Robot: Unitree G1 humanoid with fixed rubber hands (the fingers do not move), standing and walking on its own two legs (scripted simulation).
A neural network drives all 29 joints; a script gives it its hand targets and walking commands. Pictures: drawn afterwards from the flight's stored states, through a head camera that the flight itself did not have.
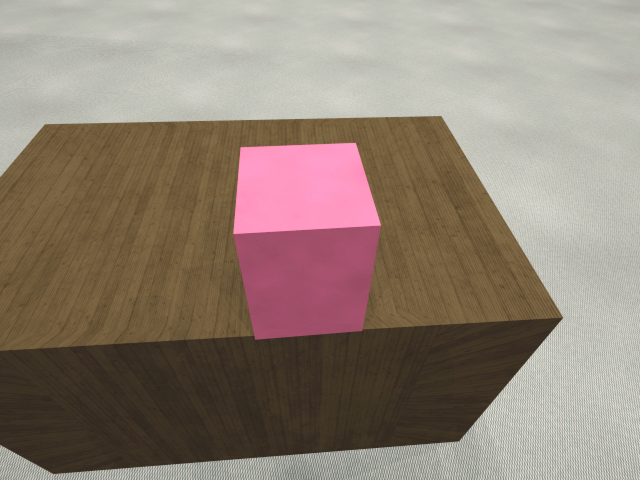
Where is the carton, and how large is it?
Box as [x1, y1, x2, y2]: [233, 143, 380, 339]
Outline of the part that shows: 355,143 262,146 240,148 233,234 255,339 355,331 362,329 380,224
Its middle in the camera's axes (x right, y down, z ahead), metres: -0.03 +0.00 +0.62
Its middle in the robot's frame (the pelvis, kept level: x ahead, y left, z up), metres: +0.48 +0.03 +0.02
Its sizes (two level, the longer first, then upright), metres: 0.192 0.181 0.247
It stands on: a pedestal, 0.68 m high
